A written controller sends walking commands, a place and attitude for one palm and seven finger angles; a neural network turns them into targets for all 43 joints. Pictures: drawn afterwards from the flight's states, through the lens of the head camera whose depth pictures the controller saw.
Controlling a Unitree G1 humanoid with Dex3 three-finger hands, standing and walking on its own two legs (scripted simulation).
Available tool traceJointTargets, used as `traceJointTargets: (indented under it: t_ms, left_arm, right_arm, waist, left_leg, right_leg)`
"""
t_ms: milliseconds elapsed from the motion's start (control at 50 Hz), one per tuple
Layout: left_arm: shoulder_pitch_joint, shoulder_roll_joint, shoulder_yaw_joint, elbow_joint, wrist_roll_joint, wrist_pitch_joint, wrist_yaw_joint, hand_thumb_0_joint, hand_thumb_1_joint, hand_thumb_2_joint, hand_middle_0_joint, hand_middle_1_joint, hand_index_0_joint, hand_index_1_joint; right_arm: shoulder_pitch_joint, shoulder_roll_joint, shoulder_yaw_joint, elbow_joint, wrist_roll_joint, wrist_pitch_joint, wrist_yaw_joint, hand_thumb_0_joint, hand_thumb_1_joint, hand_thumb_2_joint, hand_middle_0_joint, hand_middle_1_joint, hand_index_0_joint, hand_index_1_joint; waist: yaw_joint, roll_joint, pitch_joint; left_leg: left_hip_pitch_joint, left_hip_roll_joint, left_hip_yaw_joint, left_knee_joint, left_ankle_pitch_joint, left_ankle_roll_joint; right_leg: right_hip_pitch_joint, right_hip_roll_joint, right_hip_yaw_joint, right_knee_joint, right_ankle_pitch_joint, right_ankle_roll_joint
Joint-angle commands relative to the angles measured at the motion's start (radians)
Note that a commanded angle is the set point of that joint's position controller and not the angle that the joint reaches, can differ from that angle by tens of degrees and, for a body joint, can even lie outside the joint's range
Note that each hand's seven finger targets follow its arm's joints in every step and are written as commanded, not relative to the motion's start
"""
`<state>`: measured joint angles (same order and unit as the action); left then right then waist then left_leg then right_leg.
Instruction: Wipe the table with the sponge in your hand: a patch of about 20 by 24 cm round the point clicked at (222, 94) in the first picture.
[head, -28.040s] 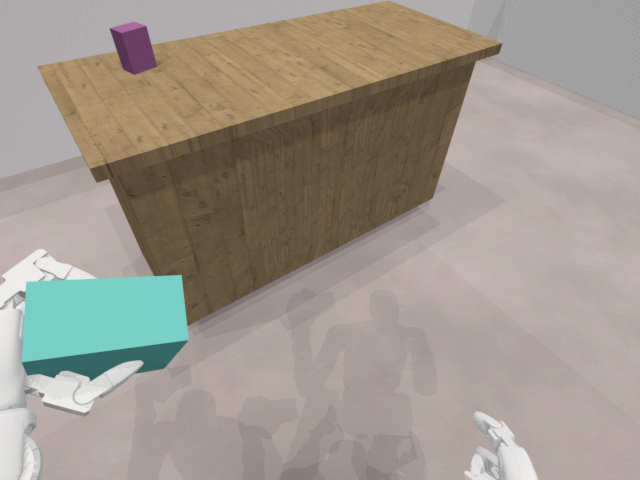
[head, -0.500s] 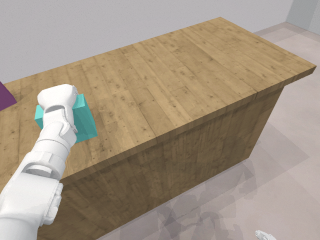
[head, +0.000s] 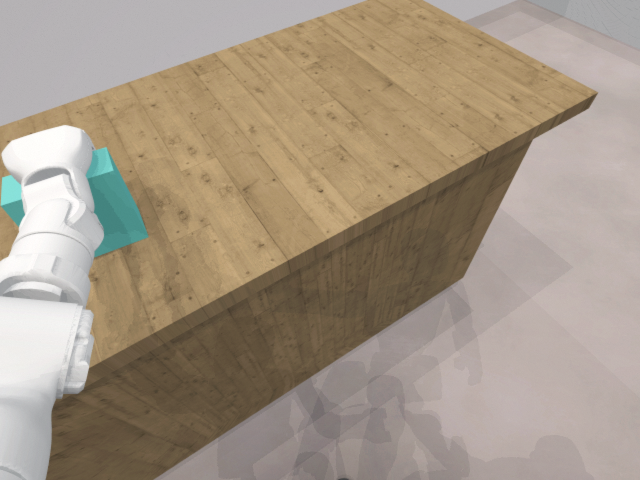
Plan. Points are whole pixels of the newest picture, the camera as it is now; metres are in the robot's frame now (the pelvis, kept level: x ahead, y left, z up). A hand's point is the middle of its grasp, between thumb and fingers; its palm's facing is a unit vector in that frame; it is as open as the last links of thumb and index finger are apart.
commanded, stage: wipe forward along the third lane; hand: left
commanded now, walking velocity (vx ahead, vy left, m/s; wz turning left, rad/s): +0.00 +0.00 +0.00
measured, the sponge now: (88, 220) +0.46 +0.29 +0.07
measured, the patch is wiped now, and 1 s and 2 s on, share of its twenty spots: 1.00 1.00 1.00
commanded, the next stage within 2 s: wipe back along the third lane in 0.24 s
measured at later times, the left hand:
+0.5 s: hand (61, 177) +0.50 +0.32 +0.11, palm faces -0.07 -0.01 -1.00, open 9.9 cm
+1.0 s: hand (59, 191) +0.47 +0.31 +0.12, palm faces +0.06 -0.01 -1.00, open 9.9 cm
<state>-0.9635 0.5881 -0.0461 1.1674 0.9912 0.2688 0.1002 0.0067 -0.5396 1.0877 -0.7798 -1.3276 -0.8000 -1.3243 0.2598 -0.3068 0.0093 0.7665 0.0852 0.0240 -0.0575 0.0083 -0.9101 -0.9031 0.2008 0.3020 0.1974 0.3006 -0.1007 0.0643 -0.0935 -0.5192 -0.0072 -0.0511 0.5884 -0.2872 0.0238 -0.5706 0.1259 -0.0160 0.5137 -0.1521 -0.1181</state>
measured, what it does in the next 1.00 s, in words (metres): shifts its weight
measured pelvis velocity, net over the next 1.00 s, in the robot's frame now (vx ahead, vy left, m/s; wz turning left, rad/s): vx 0.07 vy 0.09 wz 0.02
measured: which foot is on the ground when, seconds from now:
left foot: down 0.00-1.00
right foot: down 0.00-1.00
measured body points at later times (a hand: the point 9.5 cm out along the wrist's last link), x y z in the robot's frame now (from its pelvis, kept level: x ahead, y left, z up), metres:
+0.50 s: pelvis +0.03 +0.05 +0.01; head +0.08 +0.04 +0.46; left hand +0.50 +0.32 +0.17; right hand +0.08 -0.22 -0.12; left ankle +0.00 +0.14 -0.73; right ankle +0.05 -0.03 -0.73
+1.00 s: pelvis +0.07 +0.09 +0.01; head +0.07 +0.08 +0.46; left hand +0.46 +0.31 +0.17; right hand +0.26 -0.13 -0.10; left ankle +0.00 +0.14 -0.73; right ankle +0.05 -0.03 -0.73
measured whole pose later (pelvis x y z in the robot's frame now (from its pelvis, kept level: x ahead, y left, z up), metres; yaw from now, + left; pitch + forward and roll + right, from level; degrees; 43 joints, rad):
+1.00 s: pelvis +0.07 +0.09 +0.01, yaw +1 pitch +7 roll -2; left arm -0.70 0.26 -0.33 0.70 0.95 0.64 0.17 0.00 -0.46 1.04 -0.72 -1.35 -0.74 -1.35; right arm 0.09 -0.25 0.03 0.71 0.08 0.16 0.01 0.01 -0.91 -0.90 0.20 0.30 0.20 0.30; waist 0.04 0.07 -0.15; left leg -0.25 -0.10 -0.04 0.45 -0.31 0.10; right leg -0.31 0.03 0.01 0.43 -0.23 -0.01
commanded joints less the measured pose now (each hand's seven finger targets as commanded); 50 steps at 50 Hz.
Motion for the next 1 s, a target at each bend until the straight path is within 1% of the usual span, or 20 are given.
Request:
traceJointTargets:
  t_ms: [0,60,80,120,140,160,220,300,380,440,540,620,660,700,740,780,840,880,940,980]
  left_arm:
    - [-0.349,0.304,0.016,-0.072,0.047,0.016,0.037,0.000,0.100,1.300,-1.200,-1.600,-1.200,-1.600]
    - [-0.362,0.319,0.025,-0.074,0.057,0.009,0.033,0.000,0.100,1.300,-1.200,-1.600,-1.200,-1.600]
    - [-0.321,0.312,0.031,-0.056,0.063,0.010,0.033,0.000,0.100,1.300,-1.200,-1.600,-1.200,-1.600]
    - [-0.305,0.259,0.006,-0.066,0.055,0.006,0.033,0.000,0.100,1.300,-1.200,-1.600,-1.200,-1.600]
    - [-0.299,0.284,0.036,-0.067,0.053,0.002,0.035,0.000,0.100,1.300,-1.200,-1.600,-1.200,-1.600]
    - [-0.304,0.268,0.016,-0.075,0.051,0.002,0.038,0.000,0.100,1.300,-1.200,-1.600,-1.200,-1.600]
    - [-0.315,0.258,0.009,-0.049,0.057,0.011,0.054,0.000,0.100,1.300,-1.200,-1.600,-1.200,-1.600]
    - [-0.369,0.275,0.010,-0.014,0.075,0.031,0.071,0.000,0.100,1.300,-1.200,-1.600,-1.200,-1.600]
    - [-0.290,0.144,-0.039,-0.033,0.048,0.036,0.066,0.000,0.100,1.300,-1.200,-1.600,-1.200,-1.600]
    - [-0.245,0.104,-0.028,-0.056,0.028,0.033,0.069,0.000,0.100,1.300,-1.200,-1.600,-1.200,-1.600]
    - [-0.210,-0.009,-0.079,-0.096,0.003,0.067,0.084,0.000,0.100,1.300,-1.200,-1.600,-1.200,-1.600]
    - [-0.134,-0.114,-0.126,-0.153,-0.019,0.113,0.087,0.000,0.100,1.300,-1.200,-1.600,-1.200,-1.600]
    - [-0.099,-0.124,-0.118,-0.191,-0.032,0.136,0.086,0.000,0.100,1.300,-1.200,-1.600,-1.200,-1.600]
    - [-0.078,-0.195,-0.164,-0.243,-0.047,0.171,0.081,0.000,0.100,1.300,-1.200,-1.600,-1.200,-1.600]
    - [-0.039,-0.204,-0.153,-0.296,-0.065,0.208,0.074,0.000,0.100,1.300,-1.200,-1.600,-1.200,-1.600]
    - [-0.014,-0.289,-0.222,-0.368,-0.078,0.252,0.064,0.000,0.100,1.300,-1.200,-1.600,-1.200,-1.600]
    - [0.041,-0.276,-0.196,-0.432,-0.093,0.313,0.047,0.000,0.100,1.300,-1.200,-1.600,-1.200,-1.600]
    - [0.065,-0.364,-0.279,-0.490,-0.092,0.351,0.028,0.000,0.100,1.300,-1.200,-1.600,-1.200,-1.600]
    - [0.086,-0.358,-0.278,-0.563,-0.099,0.392,-0.001,0.000,0.100,1.300,-1.200,-1.600,-1.200,-1.600]
    - [0.077,-0.371,-0.310,-0.585,-0.090,0.410,-0.015,0.000,0.100,1.300,-1.200,-1.600,-1.200,-1.600]
  right_arm:
    - [0.028,-0.135,-0.035,-0.095,-0.001,-0.031,-0.010,0.000,-0.900,-0.900,0.200,0.300,0.200,0.300]
    - [0.045,-0.138,-0.036,-0.090,-0.006,-0.027,-0.010,0.000,-0.900,-0.900,0.200,0.300,0.200,0.300]
    - [0.051,-0.136,-0.038,-0.091,-0.007,-0.025,-0.008,0.000,-0.900,-0.900,0.200,0.300,0.200,0.300]
    - [0.051,-0.134,-0.038,-0.096,-0.009,-0.024,-0.006,0.000,-0.900,-0.900,0.200,0.300,0.200,0.300]
    - [0.054,-0.138,-0.041,-0.092,-0.011,-0.021,-0.007,0.000,-0.900,-0.900,0.200,0.300,0.200,0.300]
    - [0.056,-0.135,-0.038,-0.098,-0.010,-0.018,-0.007,0.000,-0.900,-0.900,0.200,0.300,0.200,0.300]
    - [0.055,-0.138,-0.036,-0.089,-0.010,-0.015,-0.008,0.000,-0.900,-0.900,0.200,0.300,0.200,0.300]
    - [0.065,-0.140,-0.033,-0.075,-0.014,-0.011,-0.008,0.000,-0.900,-0.900,0.200,0.300,0.200,0.300]
    - [0.054,-0.122,-0.038,-0.094,-0.017,-0.010,0.003,0.000,-0.900,-0.900,0.200,0.300,0.200,0.300]
    - [0.035,-0.119,-0.041,-0.098,-0.019,-0.008,0.007,0.000,-0.900,-0.900,0.200,0.300,0.200,0.300]
    - [-0.007,-0.110,-0.037,-0.104,-0.016,0.001,0.017,0.000,-0.900,-0.900,0.200,0.300,0.200,0.300]
    - [-0.053,-0.096,-0.035,-0.123,-0.014,0.013,0.029,0.000,-0.900,-0.900,0.200,0.300,0.200,0.300]
    - [-0.079,-0.094,-0.035,-0.129,-0.014,0.022,0.032,0.000,-0.900,-0.900,0.200,0.300,0.200,0.300]
    - [-0.112,-0.088,-0.033,-0.140,-0.009,0.031,0.036,0.000,-0.900,-0.900,0.200,0.300,0.200,0.300]
    - [-0.148,-0.088,-0.031,-0.149,-0.009,0.040,0.040,0.000,-0.900,-0.900,0.200,0.300,0.200,0.300]
    - [-0.176,-0.079,-0.028,-0.163,-0.005,0.054,0.048,0.000,-0.900,-0.900,0.200,0.300,0.200,0.300]
    - [-0.225,-0.083,-0.026,-0.176,-0.005,0.072,0.053,0.000,-0.900,-0.900,0.200,0.300,0.200,0.300]
    - [-0.250,-0.073,-0.026,-0.185,-0.005,0.089,0.062,0.000,-0.900,-0.900,0.200,0.300,0.200,0.300]
    - [-0.300,-0.072,-0.017,-0.206,-0.003,0.107,0.068,0.000,-0.900,-0.900,0.200,0.300,0.200,0.300]
    - [-0.311,-0.071,-0.012,-0.206,-0.003,0.118,0.071,0.000,-0.900,-0.900,0.200,0.300,0.200,0.300]
  waist:
    - [-0.012,-0.105,-0.290]
    - [-0.012,-0.091,-0.314]
    - [0.002,-0.081,-0.317]
    - [0.000,-0.104,-0.324]
    - [0.007,-0.122,-0.346]
    - [0.004,-0.099,-0.337]
    - [-0.006,-0.124,-0.274]
    - [-0.012,-0.095,-0.261]
    - [0.017,-0.076,-0.322]
    - [0.036,-0.077,-0.316]
    - [0.047,-0.106,-0.265]
    - [0.072,-0.098,-0.249]
    - [0.089,-0.092,-0.262]
    - [0.090,-0.097,-0.252]
    - [0.109,-0.102,-0.269]
    - [0.108,-0.079,-0.268]
    - [0.128,-0.101,-0.284]
    - [0.116,-0.102,-0.273]
    - [0.128,-0.099,-0.271]
    - [0.116,-0.110,-0.255]
  left_leg:
    - [-0.169,-0.012,0.038,-0.048,-0.032,0.016]
    - [-0.141,-0.013,0.041,-0.058,0.005,0.020]
    - [-0.134,-0.015,0.043,-0.063,0.018,0.020]
    - [-0.106,-0.014,0.047,-0.072,0.037,0.023]
    - [-0.086,-0.015,0.047,-0.079,0.065,0.027]
    - [-0.081,-0.020,0.054,-0.085,0.066,0.028]
    - [-0.076,-0.022,0.050,-0.104,0.042,0.030]
    - [-0.044,-0.019,0.040,-0.120,0.068,0.029]
    - [0.044,-0.015,0.035,-0.130,0.144,0.028]
    - [0.092,-0.008,0.024,-0.139,0.200,0.027]
    - [0.143,-0.002,0.011,-0.160,0.231,0.022]
    - [0.192,0.001,0.004,-0.165,0.288,0.013]
    - [0.226,0.005,0.001,-0.164,0.341,0.007]
    - [0.254,0.008,-0.003,-0.164,0.380,0.000]
    - [0.288,0.016,-0.014,-0.164,0.458,-0.009]
    - [0.329,0.020,-0.019,-0.159,0.522,-0.024]
    - [0.362,0.030,-0.027,-0.153,0.616,-0.030]
    - [0.395,0.035,-0.028,-0.143,0.664,-0.037]
    - [0.409,0.039,-0.031,-0.140,0.709,-0.035]
    - [0.411,0.035,-0.026,-0.134,0.695,-0.035]
  right_leg:
    - [0.429,-0.180,0.250,-0.132,-0.098,0.109]
    - [0.434,-0.165,0.219,-0.115,-0.015,0.106]
    - [0.436,-0.160,0.204,-0.110,0.006,0.103]
    - [0.434,-0.153,0.182,-0.106,0.061,0.106]
    - [0.442,-0.142,0.159,-0.099,0.106,0.104]
    - [0.437,-0.140,0.149,-0.100,0.111,0.108]
    - [0.385,-0.130,0.126,-0.117,0.051,0.108]
    - [0.348,-0.119,0.100,-0.112,0.051,0.100]
    - [0.357,-0.108,0.070,-0.100,0.111,0.089]
    - [0.347,-0.101,0.053,-0.099,0.141,0.079]
    - [0.317,-0.093,0.028,-0.101,0.125,0.072]
    - [0.323,-0.088,0.010,-0.092,0.147,0.064]
    - [0.337,-0.087,0.007,-0.085,0.174,0.060]
    - [0.331,-0.086,0.000,-0.083,0.189,0.057]
    - [0.341,-0.084,-0.006,-0.079,0.221,0.051]
    - [0.336,-0.084,-0.015,-0.074,0.233,0.051]
    - [0.363,-0.084,-0.017,-0.071,0.277,0.047]
    - [0.357,-0.085,-0.026,-0.068,0.293,0.050]
    - [0.375,-0.088,-0.028,-0.065,0.320,0.044]
    - [0.381,-0.089,-0.030,-0.060,0.329,0.044]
